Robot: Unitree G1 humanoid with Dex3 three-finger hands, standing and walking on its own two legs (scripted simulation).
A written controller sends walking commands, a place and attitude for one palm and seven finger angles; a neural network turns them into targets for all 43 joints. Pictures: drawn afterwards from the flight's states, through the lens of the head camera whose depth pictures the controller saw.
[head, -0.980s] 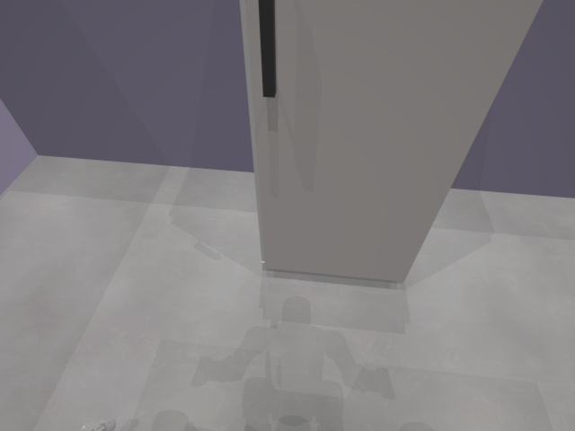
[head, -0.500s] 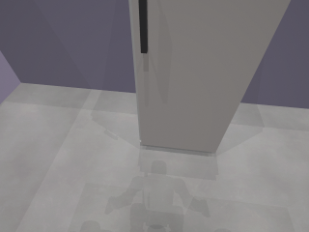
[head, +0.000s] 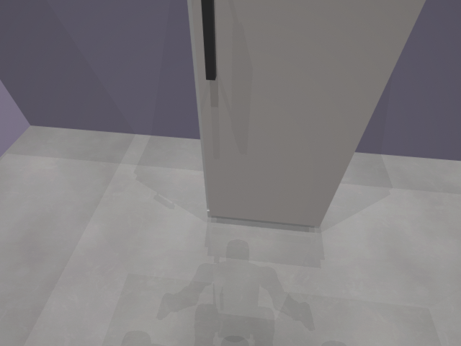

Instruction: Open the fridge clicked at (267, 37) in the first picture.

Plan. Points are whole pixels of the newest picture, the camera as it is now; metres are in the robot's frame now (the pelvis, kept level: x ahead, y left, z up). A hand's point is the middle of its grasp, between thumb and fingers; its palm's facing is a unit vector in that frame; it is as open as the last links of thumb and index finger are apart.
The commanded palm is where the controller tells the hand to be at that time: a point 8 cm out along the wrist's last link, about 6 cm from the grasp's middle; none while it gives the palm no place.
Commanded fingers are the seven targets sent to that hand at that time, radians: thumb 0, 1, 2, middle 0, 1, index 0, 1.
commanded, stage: look at it before walking up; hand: left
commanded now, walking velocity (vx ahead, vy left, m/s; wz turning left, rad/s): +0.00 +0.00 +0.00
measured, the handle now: (209, 6) +0.77 +0.10 +0.25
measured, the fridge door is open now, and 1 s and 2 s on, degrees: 0 0 0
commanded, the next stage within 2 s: take the last steps up to it in 0.46 s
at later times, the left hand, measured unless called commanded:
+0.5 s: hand out of the picture +0.07 +0.24 -0.16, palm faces -0.02 -0.94 -0.33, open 7.4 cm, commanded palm none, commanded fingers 0.00 0.90 0.90 -0.20 -0.30 -0.20 -0.30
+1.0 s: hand out of the picture +0.04 +0.16 -0.19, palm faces +0.04 -0.98 -0.18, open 7.4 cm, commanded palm none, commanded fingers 0.00 0.90 0.90 -0.20 -0.30 -0.20 -0.30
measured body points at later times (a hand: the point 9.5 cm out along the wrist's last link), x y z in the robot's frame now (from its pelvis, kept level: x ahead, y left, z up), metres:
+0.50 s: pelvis +0.00 +0.00 +0.00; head +0.01 -0.01 +0.45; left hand +0.07 +0.29 -0.13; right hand +0.08 -0.29 -0.14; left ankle +0.00 +0.12 -0.75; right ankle +0.00 -0.12 -0.75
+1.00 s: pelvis +0.08 -0.01 -0.02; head +0.09 -0.01 +0.43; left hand +0.04 +0.22 -0.18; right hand +0.04 -0.24 -0.18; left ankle +0.00 +0.11 -0.72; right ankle +0.00 -0.12 -0.75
